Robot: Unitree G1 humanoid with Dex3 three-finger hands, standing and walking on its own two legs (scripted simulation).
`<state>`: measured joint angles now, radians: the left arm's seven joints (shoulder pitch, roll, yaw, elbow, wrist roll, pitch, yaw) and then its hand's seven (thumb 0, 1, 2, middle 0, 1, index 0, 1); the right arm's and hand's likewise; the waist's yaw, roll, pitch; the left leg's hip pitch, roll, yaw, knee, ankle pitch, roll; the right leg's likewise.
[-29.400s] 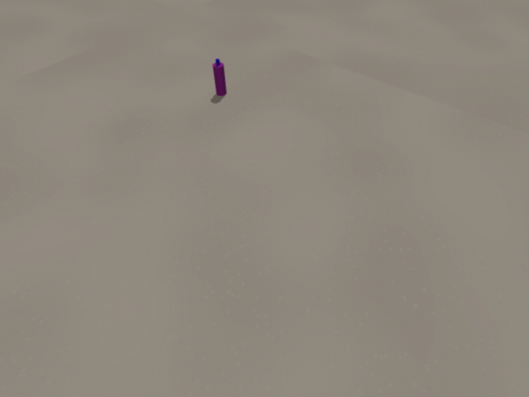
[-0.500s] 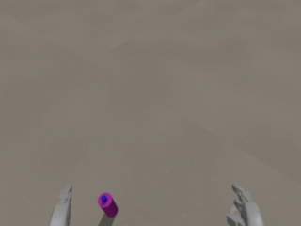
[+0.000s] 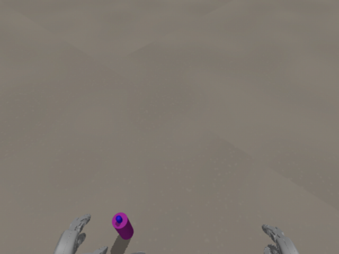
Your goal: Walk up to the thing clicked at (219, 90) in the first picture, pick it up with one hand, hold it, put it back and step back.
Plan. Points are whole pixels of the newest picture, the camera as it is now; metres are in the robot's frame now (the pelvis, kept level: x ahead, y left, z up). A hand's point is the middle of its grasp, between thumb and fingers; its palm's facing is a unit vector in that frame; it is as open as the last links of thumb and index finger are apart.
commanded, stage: stand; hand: left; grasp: from the side
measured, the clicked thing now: (122, 225) +0.35 +0.25 -0.61
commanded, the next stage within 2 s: none
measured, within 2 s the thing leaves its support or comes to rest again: neither
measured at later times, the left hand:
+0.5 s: hand out of the picture +0.06 +0.25 -0.11, palm faces -0.01 -0.94 -0.34, open 7.4 cm
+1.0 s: hand out of the picture +0.05 +0.26 -0.11, palm faces -0.02 -0.94 -0.34, open 7.4 cm
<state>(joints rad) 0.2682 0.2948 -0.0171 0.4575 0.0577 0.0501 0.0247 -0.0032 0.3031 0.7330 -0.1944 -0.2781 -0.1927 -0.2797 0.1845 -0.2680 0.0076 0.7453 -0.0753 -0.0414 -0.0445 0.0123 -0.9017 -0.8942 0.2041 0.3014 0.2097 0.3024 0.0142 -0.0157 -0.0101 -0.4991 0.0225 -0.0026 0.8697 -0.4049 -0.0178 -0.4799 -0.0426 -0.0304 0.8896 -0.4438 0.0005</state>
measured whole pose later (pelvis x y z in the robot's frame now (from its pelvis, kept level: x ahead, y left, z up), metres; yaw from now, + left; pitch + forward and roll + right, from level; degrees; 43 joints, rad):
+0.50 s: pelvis +0.00 +0.01 +0.04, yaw -1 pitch -4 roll +0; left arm 0.18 0.32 0.00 1.08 0.02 0.00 0.01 0.01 0.90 0.89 -0.20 -0.30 -0.20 -0.30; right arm 0.17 -0.31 -0.01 1.08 -0.03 0.00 -0.01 0.01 -0.91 -0.89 0.20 0.30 0.21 0.30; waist 0.02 0.01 0.05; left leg -0.17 0.01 0.02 0.44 -0.21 -0.01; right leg -0.15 -0.04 -0.02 0.45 -0.24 0.02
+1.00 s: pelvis +0.00 +0.01 +0.05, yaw -1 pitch -4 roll +0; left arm 0.13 0.33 0.00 1.17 0.02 -0.01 0.00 0.01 0.91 0.89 -0.20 -0.30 -0.20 -0.30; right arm 0.14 -0.33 -0.01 1.16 -0.03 0.00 -0.01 0.01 -0.91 -0.89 0.20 0.30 0.21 0.30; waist 0.01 0.01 0.05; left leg -0.14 0.02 0.02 0.35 -0.15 -0.01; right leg -0.13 -0.04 -0.02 0.37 -0.18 0.02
